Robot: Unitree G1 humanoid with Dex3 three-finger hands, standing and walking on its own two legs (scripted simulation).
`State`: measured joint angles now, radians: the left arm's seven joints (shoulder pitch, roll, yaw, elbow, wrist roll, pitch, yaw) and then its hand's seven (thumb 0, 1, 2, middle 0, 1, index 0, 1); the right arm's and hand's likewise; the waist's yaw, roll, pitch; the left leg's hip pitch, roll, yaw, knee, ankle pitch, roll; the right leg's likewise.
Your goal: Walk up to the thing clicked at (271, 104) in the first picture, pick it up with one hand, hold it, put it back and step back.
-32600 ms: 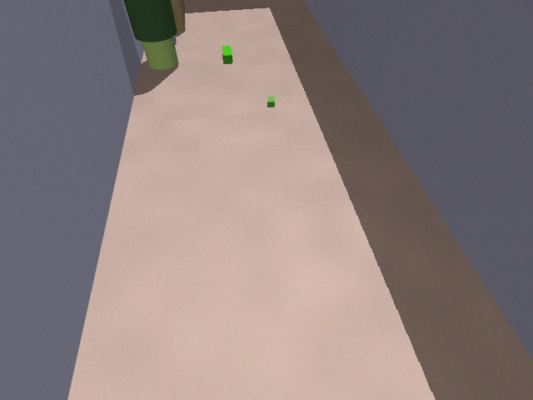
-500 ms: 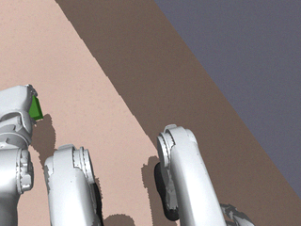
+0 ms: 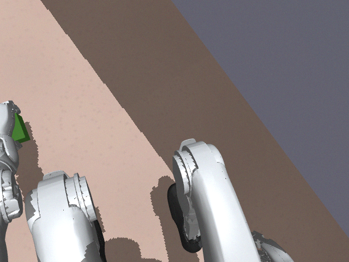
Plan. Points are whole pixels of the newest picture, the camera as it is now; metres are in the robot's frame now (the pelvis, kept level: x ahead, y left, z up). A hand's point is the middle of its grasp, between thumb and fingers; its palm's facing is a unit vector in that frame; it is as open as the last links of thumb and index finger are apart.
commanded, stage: rest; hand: left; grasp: from above
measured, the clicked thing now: (12, 130) +0.44 +0.29 -0.24
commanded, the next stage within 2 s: open in 0.92 s
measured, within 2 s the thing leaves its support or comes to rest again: rests again in 0.52 s
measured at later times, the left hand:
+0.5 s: hand (12, 137) +0.42 +0.29 -0.24, palm faces -0.40 -0.22 -0.89, open 8.9 cm
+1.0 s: hand (15, 136) +0.43 +0.29 -0.25, palm faces -0.40 -0.21 -0.89, open 8.9 cm
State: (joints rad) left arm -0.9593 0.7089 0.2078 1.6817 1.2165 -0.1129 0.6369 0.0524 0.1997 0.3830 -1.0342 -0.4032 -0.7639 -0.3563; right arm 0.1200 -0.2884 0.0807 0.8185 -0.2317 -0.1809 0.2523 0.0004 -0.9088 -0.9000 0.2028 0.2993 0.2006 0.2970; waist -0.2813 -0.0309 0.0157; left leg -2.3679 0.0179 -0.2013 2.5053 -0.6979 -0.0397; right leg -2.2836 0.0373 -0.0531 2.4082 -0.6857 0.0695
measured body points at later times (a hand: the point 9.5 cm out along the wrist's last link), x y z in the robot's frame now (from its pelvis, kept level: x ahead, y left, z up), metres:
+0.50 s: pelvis +0.00 +0.01 -0.01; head +0.25 +0.10 +0.35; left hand +0.44 +0.30 -0.19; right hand +0.02 -0.26 -0.09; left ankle +0.07 +0.14 -0.27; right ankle +0.10 -0.13 -0.27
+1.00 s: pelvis +0.00 +0.01 -0.01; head +0.25 +0.11 +0.34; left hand +0.44 +0.30 -0.20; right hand +0.03 -0.24 -0.08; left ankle +0.07 +0.14 -0.27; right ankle +0.10 -0.13 -0.27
